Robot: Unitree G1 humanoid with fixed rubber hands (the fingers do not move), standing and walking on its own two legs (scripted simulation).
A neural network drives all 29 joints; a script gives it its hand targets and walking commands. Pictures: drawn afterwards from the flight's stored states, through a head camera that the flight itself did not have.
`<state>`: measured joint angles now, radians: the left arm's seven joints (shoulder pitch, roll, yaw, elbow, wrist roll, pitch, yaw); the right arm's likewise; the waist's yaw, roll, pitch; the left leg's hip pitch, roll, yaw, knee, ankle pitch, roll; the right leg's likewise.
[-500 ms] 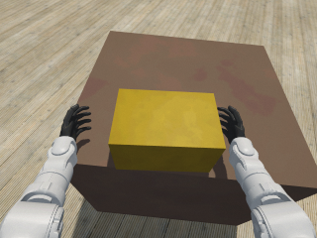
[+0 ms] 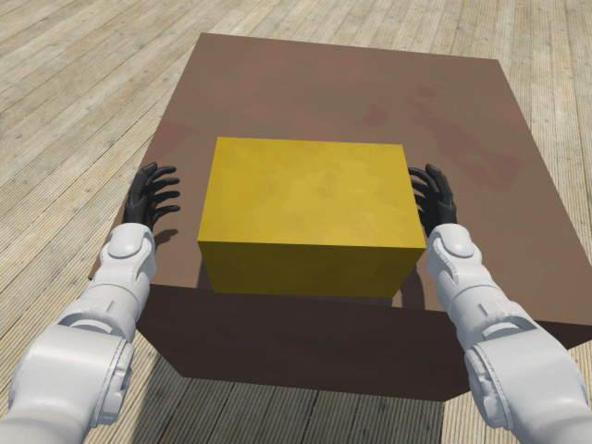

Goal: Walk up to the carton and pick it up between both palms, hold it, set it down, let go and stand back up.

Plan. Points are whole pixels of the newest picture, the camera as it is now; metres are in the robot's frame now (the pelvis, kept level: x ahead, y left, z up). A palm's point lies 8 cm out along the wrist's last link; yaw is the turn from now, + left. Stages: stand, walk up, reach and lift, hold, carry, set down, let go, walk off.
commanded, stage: reach and lift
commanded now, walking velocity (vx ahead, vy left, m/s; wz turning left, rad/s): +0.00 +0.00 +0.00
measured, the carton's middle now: (307, 219) +0.45 +0.00 +0.02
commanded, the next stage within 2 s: none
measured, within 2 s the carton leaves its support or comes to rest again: neither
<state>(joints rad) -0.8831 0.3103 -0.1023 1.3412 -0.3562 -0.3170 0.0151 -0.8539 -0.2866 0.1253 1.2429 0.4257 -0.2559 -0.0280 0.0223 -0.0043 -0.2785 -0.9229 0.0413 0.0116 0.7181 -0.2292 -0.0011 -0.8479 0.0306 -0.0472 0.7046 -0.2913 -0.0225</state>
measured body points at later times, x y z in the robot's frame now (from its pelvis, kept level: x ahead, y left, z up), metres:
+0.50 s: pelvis +0.01 +0.00 +0.00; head +0.09 +0.01 +0.44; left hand +0.44 +0.20 +0.04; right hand +0.45 -0.18 +0.05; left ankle +0.04 +0.12 -0.70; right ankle +0.01 -0.11 -0.70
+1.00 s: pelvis +0.01 +0.00 +0.01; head +0.09 +0.01 +0.45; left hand +0.44 +0.19 +0.04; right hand +0.45 -0.18 +0.05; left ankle +0.04 +0.12 -0.70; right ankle +0.01 -0.11 -0.70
